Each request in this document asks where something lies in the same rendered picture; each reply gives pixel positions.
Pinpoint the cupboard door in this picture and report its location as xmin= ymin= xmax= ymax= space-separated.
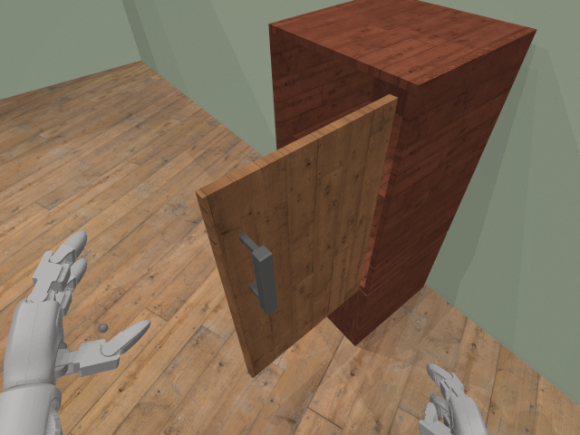
xmin=195 ymin=94 xmax=398 ymax=378

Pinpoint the handle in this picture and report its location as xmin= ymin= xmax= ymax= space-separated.
xmin=239 ymin=233 xmax=278 ymax=315

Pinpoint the left robot forearm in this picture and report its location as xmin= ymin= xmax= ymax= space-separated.
xmin=0 ymin=383 xmax=63 ymax=435

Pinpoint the right robot hand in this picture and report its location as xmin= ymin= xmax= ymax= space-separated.
xmin=419 ymin=363 xmax=488 ymax=435

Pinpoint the left robot hand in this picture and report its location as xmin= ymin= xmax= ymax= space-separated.
xmin=3 ymin=230 xmax=150 ymax=392

